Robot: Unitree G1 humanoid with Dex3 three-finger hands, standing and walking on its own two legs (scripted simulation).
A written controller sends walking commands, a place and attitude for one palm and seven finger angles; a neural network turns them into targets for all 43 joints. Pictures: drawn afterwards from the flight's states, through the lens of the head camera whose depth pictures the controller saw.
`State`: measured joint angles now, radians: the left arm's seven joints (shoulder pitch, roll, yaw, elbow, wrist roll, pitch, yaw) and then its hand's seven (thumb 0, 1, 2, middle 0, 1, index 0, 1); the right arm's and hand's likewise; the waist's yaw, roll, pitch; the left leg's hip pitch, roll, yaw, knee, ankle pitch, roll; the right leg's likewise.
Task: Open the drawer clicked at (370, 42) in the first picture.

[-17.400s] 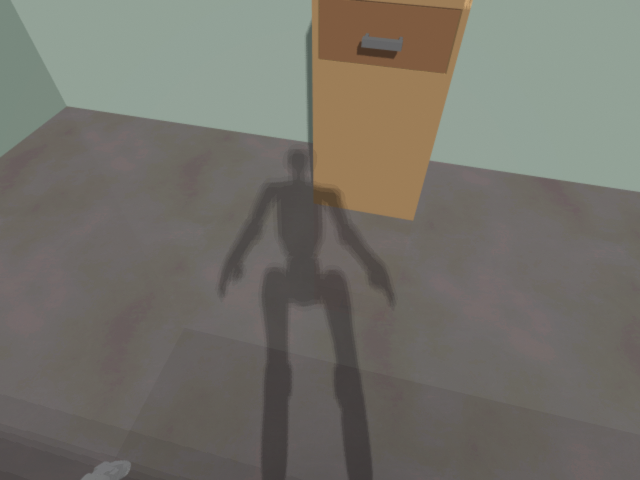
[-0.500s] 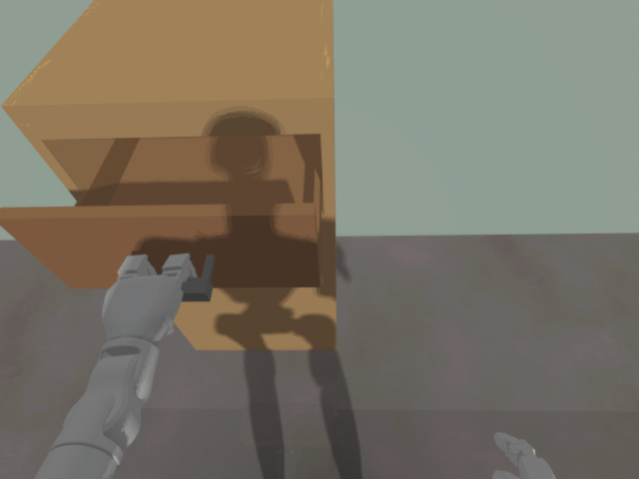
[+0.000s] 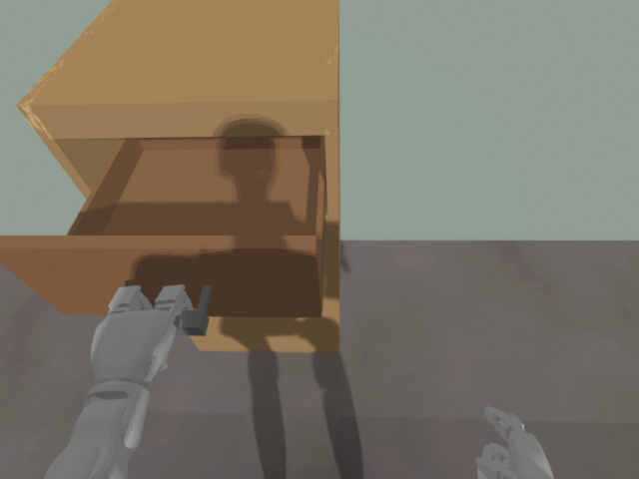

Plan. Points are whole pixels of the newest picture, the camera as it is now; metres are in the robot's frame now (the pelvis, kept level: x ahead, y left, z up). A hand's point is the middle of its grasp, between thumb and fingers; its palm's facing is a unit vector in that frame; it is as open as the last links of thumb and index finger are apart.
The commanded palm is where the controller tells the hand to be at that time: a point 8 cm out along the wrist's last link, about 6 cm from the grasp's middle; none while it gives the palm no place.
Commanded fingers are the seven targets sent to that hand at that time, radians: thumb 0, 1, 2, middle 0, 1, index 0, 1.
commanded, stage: pull the drawer open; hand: left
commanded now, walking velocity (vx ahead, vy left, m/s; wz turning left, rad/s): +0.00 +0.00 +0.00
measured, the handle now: (164, 307) +0.32 +0.24 +0.02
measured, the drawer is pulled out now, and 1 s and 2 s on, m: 0.21 0.30 0.30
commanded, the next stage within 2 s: open the thumb to release the handle in 0.94 s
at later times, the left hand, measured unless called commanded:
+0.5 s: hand (142, 405) +0.20 +0.24 +0.00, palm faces -0.02 -0.09 -1.00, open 5.9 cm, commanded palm +0.16 +0.24 +0.05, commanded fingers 0.00 0.90 0.90 -0.40 -1.35 -0.40 -1.35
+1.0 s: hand (133, 433) +0.17 +0.23 +0.00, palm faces -0.02 -0.09 -1.00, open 5.9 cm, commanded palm +0.13 +0.24 +0.05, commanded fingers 0.00 0.90 0.90 -0.40 -1.35 -0.40 -1.35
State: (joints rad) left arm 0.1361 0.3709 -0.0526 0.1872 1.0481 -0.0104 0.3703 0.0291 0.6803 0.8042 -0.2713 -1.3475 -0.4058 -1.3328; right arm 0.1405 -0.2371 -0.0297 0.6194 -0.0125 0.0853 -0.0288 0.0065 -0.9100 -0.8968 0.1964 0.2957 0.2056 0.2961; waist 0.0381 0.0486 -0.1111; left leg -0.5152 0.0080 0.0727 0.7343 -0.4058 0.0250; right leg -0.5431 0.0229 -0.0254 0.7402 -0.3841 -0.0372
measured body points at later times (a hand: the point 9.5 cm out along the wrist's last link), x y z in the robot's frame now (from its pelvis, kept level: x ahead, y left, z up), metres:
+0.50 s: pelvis +0.00 +0.00 -0.01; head +0.04 -0.03 +0.44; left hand +0.20 +0.24 +0.05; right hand +0.21 -0.23 -0.11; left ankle -0.03 +0.10 -0.71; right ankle -0.01 -0.10 -0.71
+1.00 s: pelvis +0.00 -0.01 -0.01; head +0.04 -0.03 +0.43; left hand +0.17 +0.24 +0.05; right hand +0.20 -0.23 -0.12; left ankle -0.03 +0.10 -0.71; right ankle -0.01 -0.10 -0.71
